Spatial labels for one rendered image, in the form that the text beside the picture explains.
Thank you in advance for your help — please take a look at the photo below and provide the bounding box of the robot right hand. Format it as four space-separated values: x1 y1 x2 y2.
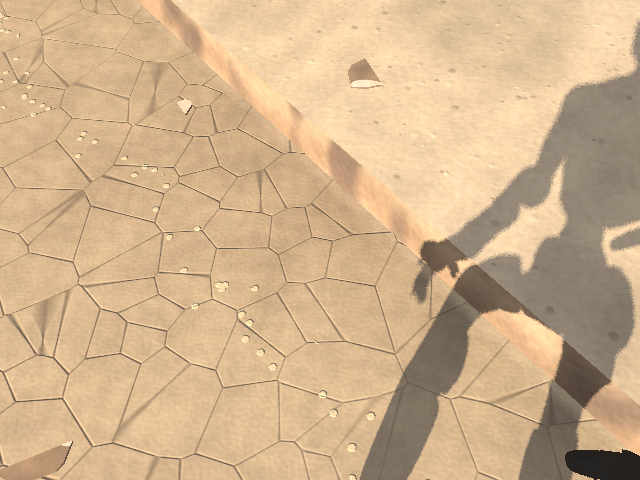
565 449 640 480

